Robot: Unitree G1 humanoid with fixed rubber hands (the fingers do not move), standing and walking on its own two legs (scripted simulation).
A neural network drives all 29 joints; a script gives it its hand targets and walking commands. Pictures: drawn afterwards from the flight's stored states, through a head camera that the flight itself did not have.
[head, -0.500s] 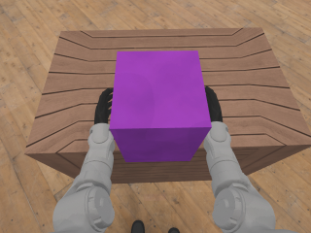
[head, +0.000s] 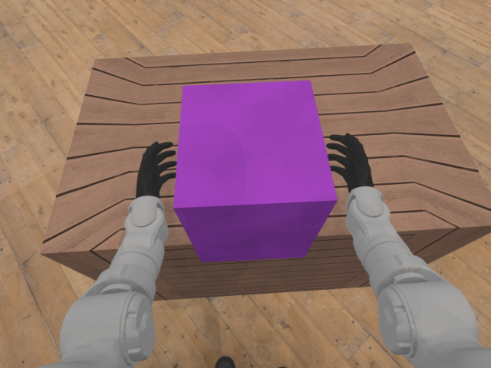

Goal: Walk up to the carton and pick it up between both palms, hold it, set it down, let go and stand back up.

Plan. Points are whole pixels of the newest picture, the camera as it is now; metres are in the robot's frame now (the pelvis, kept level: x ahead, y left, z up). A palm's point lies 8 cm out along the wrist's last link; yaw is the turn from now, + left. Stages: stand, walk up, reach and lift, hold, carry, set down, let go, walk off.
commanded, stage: set down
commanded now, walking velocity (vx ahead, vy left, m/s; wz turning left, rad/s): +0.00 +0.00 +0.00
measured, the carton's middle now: (250, 180) +0.43 +0.03 -0.01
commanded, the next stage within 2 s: none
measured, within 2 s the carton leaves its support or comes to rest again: neither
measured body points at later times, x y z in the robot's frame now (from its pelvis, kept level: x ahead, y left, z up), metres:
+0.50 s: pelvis -0.02 -0.02 +0.00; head +0.04 -0.01 +0.45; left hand +0.41 +0.23 +0.09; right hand +0.45 -0.17 +0.09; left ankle +0.01 +0.10 -0.73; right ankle -0.01 -0.10 -0.73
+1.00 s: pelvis -0.01 -0.02 +0.01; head +0.01 +0.00 +0.46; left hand +0.41 +0.24 +0.16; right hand +0.44 -0.18 +0.15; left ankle +0.01 +0.10 -0.73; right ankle -0.01 -0.10 -0.73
